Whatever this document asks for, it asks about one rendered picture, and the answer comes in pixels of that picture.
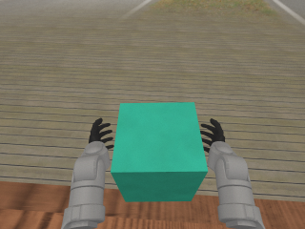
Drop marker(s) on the carton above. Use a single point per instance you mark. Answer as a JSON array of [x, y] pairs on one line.
[[158, 153]]

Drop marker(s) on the robot left forearm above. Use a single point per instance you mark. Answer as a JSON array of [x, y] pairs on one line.
[[86, 207]]

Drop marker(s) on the robot left hand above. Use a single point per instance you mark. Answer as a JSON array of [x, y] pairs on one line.
[[96, 136]]

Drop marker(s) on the robot right hand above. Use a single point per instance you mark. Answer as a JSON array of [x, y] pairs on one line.
[[218, 134]]

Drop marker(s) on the robot right forearm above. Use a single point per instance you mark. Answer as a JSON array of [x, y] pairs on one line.
[[236, 200]]

